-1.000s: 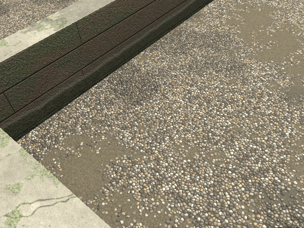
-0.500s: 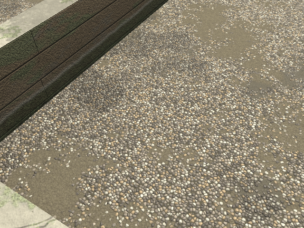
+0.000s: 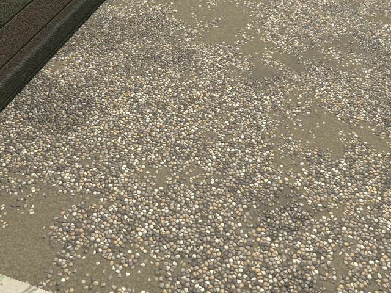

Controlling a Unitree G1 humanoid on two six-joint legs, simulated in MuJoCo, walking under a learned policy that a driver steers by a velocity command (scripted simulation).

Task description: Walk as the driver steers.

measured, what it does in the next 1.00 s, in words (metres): steps on the spot, turning right: right foot, then left foot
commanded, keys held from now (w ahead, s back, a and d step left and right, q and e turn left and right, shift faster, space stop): e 0.44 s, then w+e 0.22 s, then w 0.34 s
